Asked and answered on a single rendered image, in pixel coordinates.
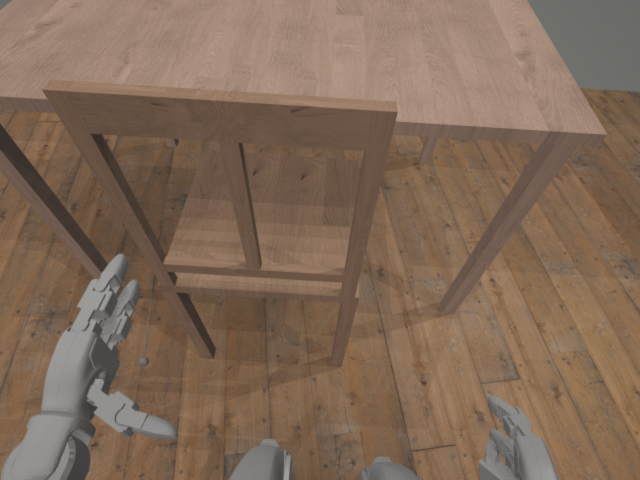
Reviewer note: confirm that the right robot hand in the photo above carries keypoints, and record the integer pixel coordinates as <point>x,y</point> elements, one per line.
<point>527,458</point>

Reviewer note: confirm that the left robot thigh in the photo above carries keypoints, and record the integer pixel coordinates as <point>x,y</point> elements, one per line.
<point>264,463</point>

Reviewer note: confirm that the left robot hand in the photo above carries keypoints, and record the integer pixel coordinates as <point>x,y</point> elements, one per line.
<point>88,347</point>

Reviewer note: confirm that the table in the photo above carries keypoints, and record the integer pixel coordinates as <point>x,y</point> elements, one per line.
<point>462,69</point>

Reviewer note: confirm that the chair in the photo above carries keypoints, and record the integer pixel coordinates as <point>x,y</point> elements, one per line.
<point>253,225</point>

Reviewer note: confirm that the left robot shin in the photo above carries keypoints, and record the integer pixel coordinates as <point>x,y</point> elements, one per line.
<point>269,442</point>

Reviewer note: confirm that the left robot forearm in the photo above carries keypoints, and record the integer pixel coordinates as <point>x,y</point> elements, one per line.
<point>55,447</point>

